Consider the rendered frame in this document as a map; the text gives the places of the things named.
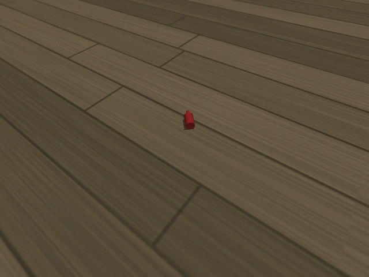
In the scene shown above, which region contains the bottle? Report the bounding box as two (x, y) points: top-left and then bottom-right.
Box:
(184, 110), (195, 129)

